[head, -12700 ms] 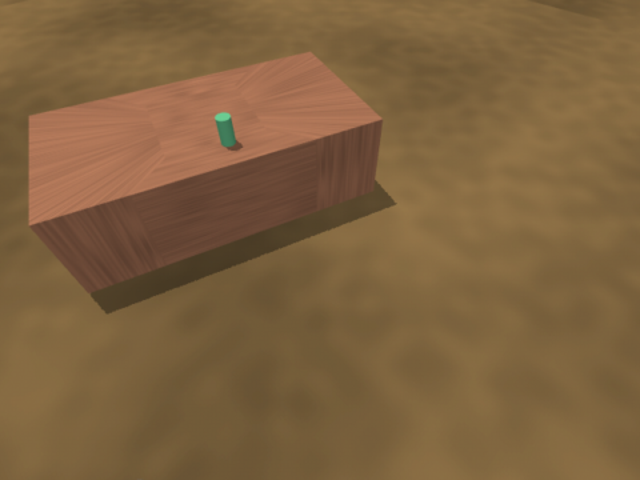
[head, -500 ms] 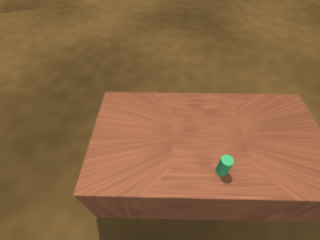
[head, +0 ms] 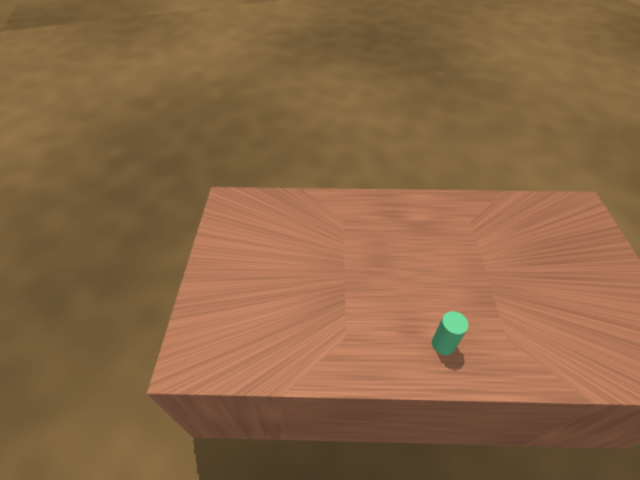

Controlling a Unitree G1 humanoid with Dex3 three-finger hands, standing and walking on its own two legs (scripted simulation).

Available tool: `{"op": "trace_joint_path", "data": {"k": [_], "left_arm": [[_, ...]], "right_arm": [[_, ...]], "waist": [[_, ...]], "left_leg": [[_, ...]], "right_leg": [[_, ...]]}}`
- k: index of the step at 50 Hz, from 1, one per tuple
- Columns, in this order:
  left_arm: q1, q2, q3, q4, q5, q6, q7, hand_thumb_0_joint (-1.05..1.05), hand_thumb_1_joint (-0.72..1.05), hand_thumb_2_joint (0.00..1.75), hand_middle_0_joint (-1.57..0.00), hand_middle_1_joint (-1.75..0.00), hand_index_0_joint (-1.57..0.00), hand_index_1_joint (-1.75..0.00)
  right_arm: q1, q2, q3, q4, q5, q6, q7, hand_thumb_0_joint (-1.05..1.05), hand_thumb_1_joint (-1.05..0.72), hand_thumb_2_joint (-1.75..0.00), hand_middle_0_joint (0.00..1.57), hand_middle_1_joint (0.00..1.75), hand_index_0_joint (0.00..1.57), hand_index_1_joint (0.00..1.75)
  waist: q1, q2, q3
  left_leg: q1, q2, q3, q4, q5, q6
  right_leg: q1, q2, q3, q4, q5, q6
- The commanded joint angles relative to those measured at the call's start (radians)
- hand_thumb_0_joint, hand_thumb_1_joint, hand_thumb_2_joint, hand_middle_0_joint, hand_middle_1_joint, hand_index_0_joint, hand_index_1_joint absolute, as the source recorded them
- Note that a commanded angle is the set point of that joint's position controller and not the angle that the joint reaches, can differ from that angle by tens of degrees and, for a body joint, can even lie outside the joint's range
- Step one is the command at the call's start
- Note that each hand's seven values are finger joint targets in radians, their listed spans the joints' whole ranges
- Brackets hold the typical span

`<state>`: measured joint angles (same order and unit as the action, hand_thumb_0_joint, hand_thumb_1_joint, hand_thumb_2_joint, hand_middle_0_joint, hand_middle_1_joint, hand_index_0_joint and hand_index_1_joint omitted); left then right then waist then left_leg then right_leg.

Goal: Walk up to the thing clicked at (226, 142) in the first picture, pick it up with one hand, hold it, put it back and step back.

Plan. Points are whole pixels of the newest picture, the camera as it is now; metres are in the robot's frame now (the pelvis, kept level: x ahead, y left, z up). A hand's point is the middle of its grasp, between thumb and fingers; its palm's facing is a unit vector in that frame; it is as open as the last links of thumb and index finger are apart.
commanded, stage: go down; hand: right
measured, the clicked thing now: (449, 333) +0.47 -0.26 -0.34
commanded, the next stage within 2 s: none
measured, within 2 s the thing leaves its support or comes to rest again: neither
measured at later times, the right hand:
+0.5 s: hand out of the picture +0.15 -0.28 -0.15, palm faces +0.05 +0.95 -0.32, open 15.5 cm
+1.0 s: hand (541, 467) +0.17 -0.29 -0.15, palm faces +0.07 +0.94 -0.33, open 17.1 cm
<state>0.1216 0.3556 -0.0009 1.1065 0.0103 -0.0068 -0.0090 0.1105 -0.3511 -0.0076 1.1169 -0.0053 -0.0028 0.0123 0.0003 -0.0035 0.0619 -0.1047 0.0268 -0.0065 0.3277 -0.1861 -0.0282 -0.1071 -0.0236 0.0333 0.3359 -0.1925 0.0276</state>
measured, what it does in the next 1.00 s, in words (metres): lowers itself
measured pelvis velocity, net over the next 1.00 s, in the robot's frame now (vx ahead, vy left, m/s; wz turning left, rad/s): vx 0.02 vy -0.01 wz -0.01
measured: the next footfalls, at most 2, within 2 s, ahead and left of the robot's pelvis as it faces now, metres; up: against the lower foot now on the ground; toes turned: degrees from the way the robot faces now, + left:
none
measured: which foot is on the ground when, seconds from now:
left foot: down 0.00-1.00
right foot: down 0.00-1.00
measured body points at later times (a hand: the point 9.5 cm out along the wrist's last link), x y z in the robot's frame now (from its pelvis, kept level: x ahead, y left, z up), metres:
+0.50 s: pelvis -0.01 -0.01 -0.02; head +0.04 -0.01 +0.43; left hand +0.12 +0.25 -0.13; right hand +0.15 -0.33 -0.12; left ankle +0.00 +0.14 -0.75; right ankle +0.00 -0.14 -0.75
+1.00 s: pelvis +0.02 -0.01 -0.05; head +0.07 -0.02 +0.40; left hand +0.17 +0.24 -0.14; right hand +0.17 -0.33 -0.12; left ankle +0.00 +0.14 -0.75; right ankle +0.00 -0.14 -0.75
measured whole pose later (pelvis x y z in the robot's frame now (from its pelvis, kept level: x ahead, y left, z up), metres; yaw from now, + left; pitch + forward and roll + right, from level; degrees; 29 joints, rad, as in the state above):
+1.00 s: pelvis +0.02 -0.01 -0.05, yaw +0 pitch +11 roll +3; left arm 0.23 0.24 0.00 0.62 -0.02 -0.15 0.11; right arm 0.27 -0.37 -0.20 0.34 0.00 0.40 0.09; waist 0.03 -0.03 -0.10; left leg -0.56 0.01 0.02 0.81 -0.44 -0.04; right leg -0.61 -0.03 0.07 0.90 -0.48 0.02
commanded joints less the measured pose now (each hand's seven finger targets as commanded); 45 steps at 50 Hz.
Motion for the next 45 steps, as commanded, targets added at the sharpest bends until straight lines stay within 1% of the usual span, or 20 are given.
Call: {"op": "trace_joint_path", "data": {"k": [1,2,3,5,6,7,9,10,12,17,21,24,25,27,31,35,37,39,43,45], "left_arm": [[-0.032,0.225,0.040,-0.058,-0.002,-0.020,0.019,0.00,0.90,0.89,-0.21,-0.29,-0.20,-0.30],[-0.038,0.064,0.029,-0.333,-0.051,-0.071,0.035,0.00,0.91,0.91,-0.22,-0.32,-0.22,-0.32],[0.001,0.090,0.034,-0.285,-0.059,-0.073,0.042,0.00,0.89,0.91,-0.22,-0.32,-0.22,-0.32],[0.033,0.110,0.060,-0.289,-0.056,-0.058,0.040,0.00,0.90,0.93,-0.22,-0.32,-0.21,-0.33],[0.059,0.122,0.073,-0.329,-0.053,-0.055,0.048,0.00,0.88,0.92,-0.22,-0.32,-0.22,-0.33],[0.093,0.120,0.080,-0.343,-0.053,-0.057,0.057,0.00,0.89,0.91,-0.21,-0.31,-0.21,-0.31],[0.142,0.101,0.090,-0.352,-0.037,-0.054,0.060,0.00,0.89,0.90,-0.20,-0.30,-0.20,-0.30],[0.137,0.098,0.095,-0.378,-0.031,-0.055,0.059,0.00,0.90,0.88,-0.20,-0.30,-0.21,-0.29],[0.089,0.081,0.081,-0.433,-0.036,-0.062,0.060,0.00,0.92,0.87,-0.20,-0.31,-0.22,-0.29],[0.017,0.067,0.066,-0.519,-0.048,-0.083,0.062,0.00,0.92,0.88,-0.20,-0.30,-0.21,-0.29],[0.047,0.067,0.069,-0.543,-0.051,-0.102,0.065,0.00,0.90,0.89,-0.20,-0.30,-0.20,-0.30],[0.078,0.065,0.074,-0.540,-0.042,-0.117,0.070,0.00,0.90,0.89,-0.20,-0.30,-0.20,-0.30],[0.080,0.058,0.073,-0.539,-0.040,-0.124,0.073,0.00,0.90,0.89,-0.20,-0.30,-0.20,-0.30],[0.091,0.055,0.071,-0.532,-0.032,-0.140,0.081,0.00,0.90,0.90,-0.20,-0.30,-0.20,-0.30],[0.095,0.049,0.066,-0.545,-0.025,-0.165,0.101,0.00,0.90,0.90,-0.20,-0.30,-0.19,-0.30],[0.104,0.046,0.062,-0.553,-0.025,-0.173,0.121,0.00,0.90,0.90,-0.20,-0.30,-0.19,-0.30],[0.103,0.053,0.065,-0.564,-0.028,-0.174,0.132,0.00,0.90,0.90,-0.20,-0.30,-0.19,-0.30],[0.096,0.041,0.056,-0.573,-0.030,-0.177,0.135,0.00,0.89,0.90,-0.20,-0.29,-0.19,-0.30],[0.100,0.049,0.060,-0.591,-0.036,-0.179,0.138,0.00,0.90,0.89,-0.19,-0.29,-0.19,-0.29],[0.092,0.045,0.056,-0.612,-0.039,-0.183,0.140,0.00,0.91,0.89,-0.19,-0.29,-0.19,-0.29]], "right_arm": [[-0.020,-0.214,-0.038,-0.051,-0.001,-0.020,-0.016,0.00,-0.82,-0.82,0.12,0.22,0.12,0.22],[-0.370,-0.063,-0.067,-0.402,0.048,-0.117,-0.025,0.00,-0.74,-0.74,0.04,0.14,0.04,0.14],[-0.487,-0.106,-0.075,-0.343,0.029,-0.114,-0.029,0.00,-0.66,-0.66,0.02,0.06,0.03,0.06],[-0.254,-0.188,-0.154,-0.133,0.007,-0.067,-0.024,0.00,-0.50,-0.50,0.03,0.06,0.03,0.06],[-0.227,-0.270,-0.211,-0.169,-0.005,-0.061,-0.027,0.00,-0.42,-0.42,0.04,0.06,0.04,0.06],[-0.267,-0.299,-0.233,-0.175,-0.017,-0.058,-0.022,0.00,-0.34,-0.34,0.04,0.06,0.04,0.06],[-0.187,-0.258,-0.233,-0.122,-0.046,-0.029,0.002,0.00,-0.20,-0.21,0.06,0.05,0.05,0.05],[-0.102,-0.278,-0.263,-0.130,-0.064,-0.011,0.010,0.00,-0.16,-0.19,0.07,0.04,0.06,0.04],[-0.108,-0.300,-0.285,-0.197,-0.077,0.026,0.019,0.00,-0.09,-0.14,0.08,0.04,0.06,0.04],[-0.118,-0.223,-0.242,-0.319,-0.054,0.142,0.041,0.00,0.19,-0.08,0.07,0.04,0.07,0.04],[-0.095,-0.180,-0.214,-0.436,-0.032,0.200,0.077,0.00,0.42,-0.09,0.04,0.06,0.05,0.06],[-0.096,-0.207,-0.243,-0.491,-0.026,0.215,0.081,0.00,0.50,-0.08,0.03,0.06,0.04,0.06],[-0.102,-0.198,-0.232,-0.516,-0.031,0.213,0.080,0.00,0.49,-0.08,0.04,0.06,0.04,0.06],[-0.118,-0.248,-0.266,-0.576,-0.046,0.198,0.066,0.00,0.51,-0.08,0.03,0.06,0.04,0.06],[-0.041,-0.256,-0.291,-0.645,-0.059,0.194,0.043,0.00,0.49,-0.06,0.04,0.05,0.05,0.05],[0.035,-0.239,-0.286,-0.744,-0.038,0.230,0.035,0.00,0.46,-0.05,0.05,0.05,0.05,0.05],[0.051,-0.255,-0.293,-0.804,-0.030,0.258,0.037,0.00,0.48,-0.04,0.06,0.05,0.06,0.05],[0.104,-0.203,-0.254,-0.794,-0.021,0.290,0.048,0.00,0.48,-0.04,0.06,0.05,0.06,0.05],[0.141,-0.220,-0.262,-0.854,-0.009,0.347,0.061,0.00,0.47,-0.05,0.06,0.05,0.06,0.05],[0.151,-0.230,-0.271,-0.887,-0.006,0.372,0.063,0.00,0.49,-0.05,0.05,0.05,0.05,0.05]], "waist": [[-0.008,-0.006,-0.073],[0.111,-0.045,-0.039],[0.068,0.010,-0.056],[0.029,0.066,-0.039],[0.017,0.056,-0.166],[0.022,0.017,-0.252],[0.016,0.031,-0.297],[-0.018,0.007,-0.310],[-0.047,-0.061,-0.318],[-0.026,-0.082,-0.180],[0.011,-0.028,-0.185],[0.022,-0.007,-0.219],[0.026,-0.013,-0.222],[0.022,-0.028,-0.275],[0.013,-0.061,-0.343],[0.017,-0.094,-0.385],[0.018,-0.109,-0.378],[0.023,-0.101,-0.335],[0.014,-0.119,-0.310],[0.015,-0.106,-0.292]], "left_leg": [[0.012,0.099,-0.068,-0.044,0.131,0.039],[-0.187,-0.033,0.029,0.036,0.068,0.019],[-0.156,-0.034,0.041,0.043,0.046,0.015],[-0.183,-0.023,0.035,0.077,0.001,0.010],[-0.142,-0.019,0.032,0.102,0.048,0.013],[-0.121,-0.015,0.026,0.130,0.094,0.016],[-0.123,-0.021,0.027,0.166,0.142,0.020],[-0.112,-0.019,0.027,0.171,0.148,0.024],[-0.096,-0.021,0.034,0.169,0.109,0.030],[-0.185,-0.035,0.044,0.141,-0.056,0.038],[-0.241,-0.051,0.057,0.167,-0.048,0.037],[-0.264,-0.053,0.059,0.199,-0.031,0.033],[-0.278,-0.048,0.054,0.215,-0.024,0.030],[-0.276,-0.041,0.046,0.252,0.008,0.027],[-0.291,-0.035,0.045,0.324,0.059,0.027],[-0.303,-0.037,0.054,0.364,0.115,0.029],[-0.317,-0.038,0.056,0.371,0.129,0.027],[-0.344,-0.045,0.068,0.384,0.107,0.029],[-0.376,-0.051,0.082,0.405,0.082,0.031],[-0.380,-0.052,0.082,0.405,0.065,0.029]], "right_leg": [[-0.007,-0.095,0.066,-0.049,0.139,-0.047],[-0.107,0.023,-0.067,0.028,0.015,-0.040],[-0.106,0.025,-0.056,0.033,-0.003,-0.038],[-0.186,0.043,-0.061,0.096,-0.021,-0.046],[-0.158,0.042,-0.058,0.122,0.036,-0.044],[-0.147,0.046,-0.061,0.152,0.083,-0.037],[-0.176,0.047,-0.063,0.186,0.136,-0.033],[-0.194,0.051,-0.069,0.197,0.152,-0.030],[-0.205,0.049,-0.066,0.180,0.127,-0.021],[-0.270,0.030,-0.051,0.149,-0.039,-0.025],[-0.261,0.017,-0.033,0.176,-0.028,-0.032],[-0.254,0.012,-0.024,0.218,-0.003,-0.035],[-0.255,0.015,-0.028,0.238,0.001,-0.035],[-0.263,0.018,-0.028,0.278,0.031,-0.037],[-0.288,0.021,-0.027,0.346,0.085,-0.032],[-0.280,0.016,-0.013,0.391,0.179,-0.021],[-0.290,0.017,-0.012,0.407,0.195,-0.021],[-0.324,0.009,-0.001,0.411,0.209,-0.013],[-0.343,-0.002,0.019,0.429,0.256,-0.003],[-0.369,0.002,0.016,0.434,0.198,-0.010]]}}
